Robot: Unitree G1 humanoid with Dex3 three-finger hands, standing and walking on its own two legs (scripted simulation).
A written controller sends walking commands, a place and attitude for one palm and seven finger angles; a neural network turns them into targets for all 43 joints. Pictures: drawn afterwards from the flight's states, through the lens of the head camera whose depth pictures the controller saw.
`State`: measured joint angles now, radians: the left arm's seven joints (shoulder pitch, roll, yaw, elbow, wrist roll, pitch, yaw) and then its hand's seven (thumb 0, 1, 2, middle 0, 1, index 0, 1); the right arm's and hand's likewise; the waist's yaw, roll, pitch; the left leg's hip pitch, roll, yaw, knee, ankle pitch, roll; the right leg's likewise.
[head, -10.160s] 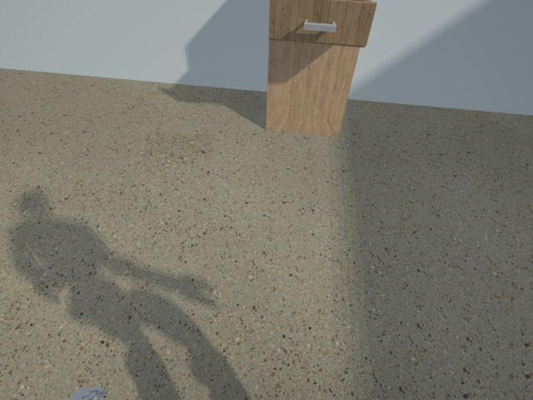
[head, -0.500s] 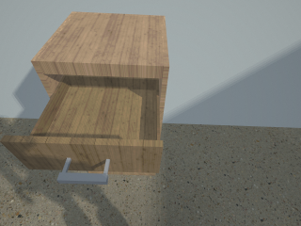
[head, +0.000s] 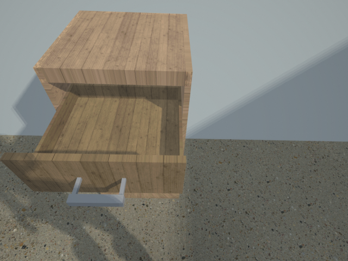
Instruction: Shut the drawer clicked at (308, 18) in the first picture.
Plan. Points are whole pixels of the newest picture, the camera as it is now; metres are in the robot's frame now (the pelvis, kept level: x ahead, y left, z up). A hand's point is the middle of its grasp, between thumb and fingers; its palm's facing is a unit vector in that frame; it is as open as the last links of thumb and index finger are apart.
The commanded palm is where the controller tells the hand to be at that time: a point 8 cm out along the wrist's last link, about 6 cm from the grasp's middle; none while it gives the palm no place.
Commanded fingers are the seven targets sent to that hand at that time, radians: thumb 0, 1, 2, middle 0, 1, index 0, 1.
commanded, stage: come to a stop and stand still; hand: left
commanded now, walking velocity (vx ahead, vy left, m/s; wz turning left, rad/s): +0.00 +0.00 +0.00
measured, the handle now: (98, 191) +0.27 +0.20 -0.01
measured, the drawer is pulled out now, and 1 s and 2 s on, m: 0.28 0.28 0.28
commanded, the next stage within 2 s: look again from close up in 1.04 s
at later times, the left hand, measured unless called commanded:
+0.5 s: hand out of the picture -0.02 +0.14 -0.18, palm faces +0.02 -0.99 -0.16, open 7.4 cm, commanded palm none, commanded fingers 0.00 0.90 0.90 -0.20 -0.30 -0.20 -0.30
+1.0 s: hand out of the picture +0.06 +0.22 -0.18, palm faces +0.04 -0.97 -0.23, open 7.4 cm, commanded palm none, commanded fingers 0.00 0.90 0.90 -0.20 -0.30 -0.20 -0.30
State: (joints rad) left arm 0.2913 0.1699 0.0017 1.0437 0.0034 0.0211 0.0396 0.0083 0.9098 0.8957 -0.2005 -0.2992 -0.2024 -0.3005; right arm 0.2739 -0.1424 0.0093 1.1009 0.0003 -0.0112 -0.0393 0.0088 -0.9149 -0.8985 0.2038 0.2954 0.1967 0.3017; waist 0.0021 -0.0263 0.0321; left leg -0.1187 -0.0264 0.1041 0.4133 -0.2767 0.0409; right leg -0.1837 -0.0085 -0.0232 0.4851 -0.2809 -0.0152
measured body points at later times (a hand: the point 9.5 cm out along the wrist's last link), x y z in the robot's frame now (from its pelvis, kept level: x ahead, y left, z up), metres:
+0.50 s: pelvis +0.00 -0.01 -0.01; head +0.02 -0.01 +0.44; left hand -0.02 +0.20 -0.17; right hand -0.02 -0.23 -0.16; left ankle -0.03 +0.09 -0.74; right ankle -0.01 -0.11 -0.74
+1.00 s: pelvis +0.02 +0.03 -0.01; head +0.03 +0.03 +0.44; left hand +0.05 +0.27 -0.16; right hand +0.03 -0.19 -0.17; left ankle -0.03 +0.09 -0.74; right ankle -0.01 -0.11 -0.74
